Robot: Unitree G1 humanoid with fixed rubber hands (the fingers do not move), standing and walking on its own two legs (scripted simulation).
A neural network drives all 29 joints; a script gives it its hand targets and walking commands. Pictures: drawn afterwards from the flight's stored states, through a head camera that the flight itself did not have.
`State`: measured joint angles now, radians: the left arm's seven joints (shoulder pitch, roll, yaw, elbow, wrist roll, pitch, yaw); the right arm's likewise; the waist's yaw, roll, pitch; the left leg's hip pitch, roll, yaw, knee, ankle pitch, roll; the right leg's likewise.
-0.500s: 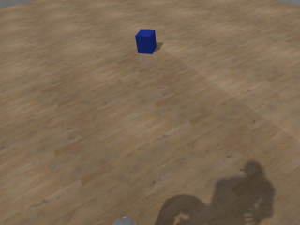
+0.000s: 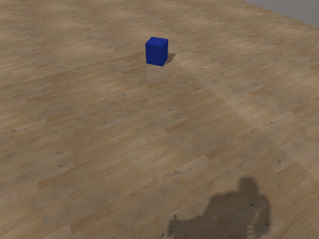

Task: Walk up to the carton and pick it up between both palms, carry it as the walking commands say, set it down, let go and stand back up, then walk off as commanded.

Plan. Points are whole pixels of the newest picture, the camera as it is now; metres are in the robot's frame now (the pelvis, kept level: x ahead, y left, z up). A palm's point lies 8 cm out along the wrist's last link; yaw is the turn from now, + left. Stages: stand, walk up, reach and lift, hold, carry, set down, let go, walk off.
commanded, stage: walk up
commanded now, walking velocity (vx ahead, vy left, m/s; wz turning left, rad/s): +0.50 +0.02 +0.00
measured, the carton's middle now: (157, 51) +2.26 +0.13 -0.65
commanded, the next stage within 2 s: none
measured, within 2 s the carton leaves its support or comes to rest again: neither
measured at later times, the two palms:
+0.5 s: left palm (108, 206) +0.25 +0.18 -0.11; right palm (260, 201) +0.29 -0.28 -0.14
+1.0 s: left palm (98, 140) +0.52 +0.28 -0.14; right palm (223, 142) +0.51 -0.20 -0.12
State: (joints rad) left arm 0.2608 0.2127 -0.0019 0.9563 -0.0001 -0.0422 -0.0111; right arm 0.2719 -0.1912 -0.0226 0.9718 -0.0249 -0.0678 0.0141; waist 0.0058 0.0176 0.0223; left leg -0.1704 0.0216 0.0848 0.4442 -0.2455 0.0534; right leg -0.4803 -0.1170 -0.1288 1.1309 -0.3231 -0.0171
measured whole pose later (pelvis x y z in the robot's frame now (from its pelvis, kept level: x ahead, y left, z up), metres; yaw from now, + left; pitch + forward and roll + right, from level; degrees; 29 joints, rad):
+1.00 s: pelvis +0.46 +0.03 +0.00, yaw +0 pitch -3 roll -2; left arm 0.24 0.26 0.00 0.99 0.00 -0.04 -0.02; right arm 0.27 -0.18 -0.02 0.99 -0.03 -0.07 0.02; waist 0.01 -0.01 0.03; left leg -0.24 0.09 0.10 0.47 -0.18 0.00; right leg -0.42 -0.11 -0.11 1.07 -0.40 0.01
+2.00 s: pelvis +0.86 +0.07 +0.00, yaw +0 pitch -2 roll -3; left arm 0.29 0.27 0.00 1.03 0.00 -0.04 0.00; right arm 0.25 -0.19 -0.02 0.99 -0.04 -0.06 0.03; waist 0.01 -0.01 0.02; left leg -0.28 0.07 0.09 0.49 -0.18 0.02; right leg -0.39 -0.12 -0.08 1.15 -0.39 0.01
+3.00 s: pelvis +1.29 +0.06 -0.02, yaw +0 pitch +4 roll -1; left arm 0.42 0.19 0.00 1.04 0.00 -0.06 0.00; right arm 0.21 -0.22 -0.02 1.01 -0.03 -0.04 0.05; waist 0.00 0.00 0.01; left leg -0.46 0.08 0.10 0.51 -0.13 -0.03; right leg -0.12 -0.15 -0.09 0.49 -0.39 0.08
